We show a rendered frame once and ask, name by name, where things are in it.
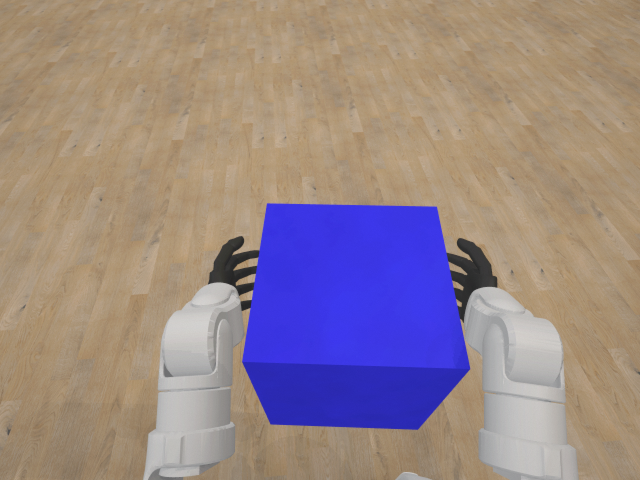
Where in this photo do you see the robot right forearm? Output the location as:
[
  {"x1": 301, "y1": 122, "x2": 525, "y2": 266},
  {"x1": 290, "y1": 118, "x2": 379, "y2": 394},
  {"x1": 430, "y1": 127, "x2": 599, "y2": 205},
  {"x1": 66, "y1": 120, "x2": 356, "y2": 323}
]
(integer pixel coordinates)
[{"x1": 464, "y1": 287, "x2": 579, "y2": 480}]

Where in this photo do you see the right robot hand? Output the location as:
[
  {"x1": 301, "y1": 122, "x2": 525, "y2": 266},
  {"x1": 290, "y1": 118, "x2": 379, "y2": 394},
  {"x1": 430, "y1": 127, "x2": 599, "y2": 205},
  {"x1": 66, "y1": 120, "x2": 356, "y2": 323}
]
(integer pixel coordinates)
[{"x1": 447, "y1": 238, "x2": 497, "y2": 323}]

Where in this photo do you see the robot left forearm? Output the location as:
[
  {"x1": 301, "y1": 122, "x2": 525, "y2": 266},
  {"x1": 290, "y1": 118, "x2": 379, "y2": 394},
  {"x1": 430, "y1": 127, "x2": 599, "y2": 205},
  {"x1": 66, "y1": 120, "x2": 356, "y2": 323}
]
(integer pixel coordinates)
[{"x1": 143, "y1": 282, "x2": 245, "y2": 480}]

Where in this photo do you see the carton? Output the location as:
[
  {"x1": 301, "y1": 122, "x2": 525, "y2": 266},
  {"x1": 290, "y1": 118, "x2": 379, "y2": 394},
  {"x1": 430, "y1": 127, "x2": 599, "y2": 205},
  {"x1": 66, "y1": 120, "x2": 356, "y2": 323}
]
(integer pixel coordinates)
[{"x1": 242, "y1": 203, "x2": 470, "y2": 430}]

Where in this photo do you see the left robot hand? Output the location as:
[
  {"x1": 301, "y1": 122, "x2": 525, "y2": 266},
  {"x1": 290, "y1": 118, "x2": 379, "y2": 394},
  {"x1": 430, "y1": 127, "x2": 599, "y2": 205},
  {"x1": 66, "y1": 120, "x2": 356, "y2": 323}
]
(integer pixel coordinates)
[{"x1": 208, "y1": 236, "x2": 259, "y2": 311}]

